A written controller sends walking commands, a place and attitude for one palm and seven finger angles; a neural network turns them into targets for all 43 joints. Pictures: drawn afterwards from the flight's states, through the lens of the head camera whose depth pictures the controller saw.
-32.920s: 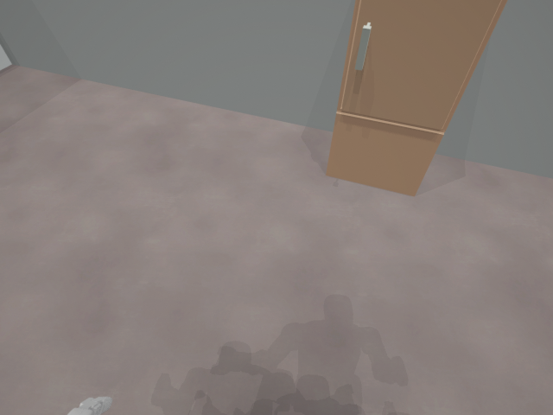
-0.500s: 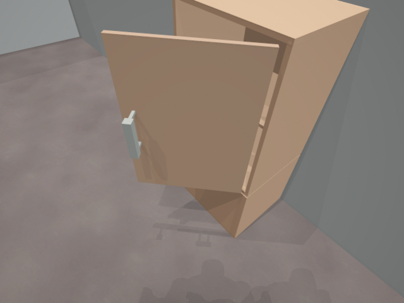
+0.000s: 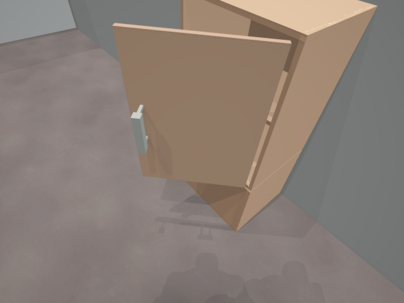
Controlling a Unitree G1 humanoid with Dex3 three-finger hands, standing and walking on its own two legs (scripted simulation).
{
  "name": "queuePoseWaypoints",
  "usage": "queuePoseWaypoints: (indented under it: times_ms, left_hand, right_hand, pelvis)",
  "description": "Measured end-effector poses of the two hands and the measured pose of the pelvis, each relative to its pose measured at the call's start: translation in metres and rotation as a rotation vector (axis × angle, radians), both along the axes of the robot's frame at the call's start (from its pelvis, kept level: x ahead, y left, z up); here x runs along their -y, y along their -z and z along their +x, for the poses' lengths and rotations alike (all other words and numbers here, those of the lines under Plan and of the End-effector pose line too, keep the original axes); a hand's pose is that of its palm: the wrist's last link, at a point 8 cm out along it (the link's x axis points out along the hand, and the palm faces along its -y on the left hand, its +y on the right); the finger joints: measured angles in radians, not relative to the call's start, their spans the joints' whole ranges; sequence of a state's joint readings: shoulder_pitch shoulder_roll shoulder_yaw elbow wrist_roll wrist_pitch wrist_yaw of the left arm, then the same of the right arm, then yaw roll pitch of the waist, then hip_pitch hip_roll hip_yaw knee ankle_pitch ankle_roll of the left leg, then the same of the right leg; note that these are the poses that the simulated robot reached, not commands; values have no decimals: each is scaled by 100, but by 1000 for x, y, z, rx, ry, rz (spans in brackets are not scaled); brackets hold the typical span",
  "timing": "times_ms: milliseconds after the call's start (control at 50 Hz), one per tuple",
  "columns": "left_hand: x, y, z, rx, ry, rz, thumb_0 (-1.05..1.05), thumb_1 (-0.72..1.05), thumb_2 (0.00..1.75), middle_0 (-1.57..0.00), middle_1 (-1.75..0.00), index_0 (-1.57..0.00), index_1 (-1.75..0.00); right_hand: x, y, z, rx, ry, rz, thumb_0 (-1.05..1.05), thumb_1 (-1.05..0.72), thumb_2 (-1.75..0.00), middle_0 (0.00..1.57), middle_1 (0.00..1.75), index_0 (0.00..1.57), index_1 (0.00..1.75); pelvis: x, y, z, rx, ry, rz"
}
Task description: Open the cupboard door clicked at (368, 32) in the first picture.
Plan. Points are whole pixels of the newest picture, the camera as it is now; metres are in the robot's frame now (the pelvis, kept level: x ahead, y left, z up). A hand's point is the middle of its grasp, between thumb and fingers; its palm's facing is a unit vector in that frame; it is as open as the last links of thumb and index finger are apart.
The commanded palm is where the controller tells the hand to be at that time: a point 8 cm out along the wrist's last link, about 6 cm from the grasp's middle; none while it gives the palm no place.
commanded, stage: shuffle to correct the standing spot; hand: left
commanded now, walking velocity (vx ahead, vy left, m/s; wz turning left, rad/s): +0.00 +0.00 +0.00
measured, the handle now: (141, 129) +0.61 +0.23 -0.06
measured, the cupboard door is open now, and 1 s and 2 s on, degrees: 43 43 43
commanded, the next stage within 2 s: come to a stop and stand still in 0.26 s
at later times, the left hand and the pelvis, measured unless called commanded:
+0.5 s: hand out of the picture +0.02 +0.22 -0.19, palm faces +0.01 -0.99 -0.15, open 7.3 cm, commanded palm none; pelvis +0.03 +0.06 -0.01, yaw -1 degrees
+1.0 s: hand out of the picture +0.03 +0.24 -0.19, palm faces +0.01 -0.99 -0.17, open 7.3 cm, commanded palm none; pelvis +0.02 +0.07 -0.01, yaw +0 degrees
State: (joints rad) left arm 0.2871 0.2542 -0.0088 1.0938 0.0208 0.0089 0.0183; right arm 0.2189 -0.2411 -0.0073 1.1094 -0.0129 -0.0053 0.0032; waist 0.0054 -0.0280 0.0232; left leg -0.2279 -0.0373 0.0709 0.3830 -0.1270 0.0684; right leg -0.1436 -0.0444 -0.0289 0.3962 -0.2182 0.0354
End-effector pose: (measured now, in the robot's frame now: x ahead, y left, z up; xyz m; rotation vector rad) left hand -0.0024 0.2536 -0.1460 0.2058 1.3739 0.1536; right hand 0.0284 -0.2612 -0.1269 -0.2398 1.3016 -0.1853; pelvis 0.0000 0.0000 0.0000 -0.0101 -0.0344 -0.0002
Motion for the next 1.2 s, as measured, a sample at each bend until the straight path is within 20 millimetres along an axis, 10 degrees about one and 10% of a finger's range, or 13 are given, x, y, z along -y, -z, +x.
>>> queuePoseWaypoints:
  times_ms: [340, 700, 940, 1200]
  left_hand:
    - [-3, 22, -21, -58, -83, -68, 0, 90, 90, -20, -30, -21, -30]
    - [-32, 12, 65, 35, -30, -91, 0, 92, 90, -20, -30, -20, -30]
    - [-33, 14, 40, 19, -5, -83, 0, 91, 90, -20, -30, -20, -30]
    - [-21, 10, -24, -75, -34, -51, 0, 91, 90, -20, -30, -20, -30]
  right_hand:
    - [-49, 14, -8, -35, 15, 31, 0, -91, -89, 20, 30, 20, 30]
    - [-140, 5, -33, -109, 143, 87, 0, -91, -89, 20, 30, 21, 30]
    - [-120, 5, -33, -104, 99, 81, 0, -91, -89, 21, 30, 21, 30]
    - [-88, 18, 16, 46, 14, 68, 0, -92, -89, 20, 30, 20, 30]
  pelvis:
    - [-30, 13, 18, 1, -4, -22]
    - [-68, -3, 33, -10, 18, -38]
    - [-68, 1, 23, -50, 5, -53]
    - [-59, 9, 14, -30, 1, -9]
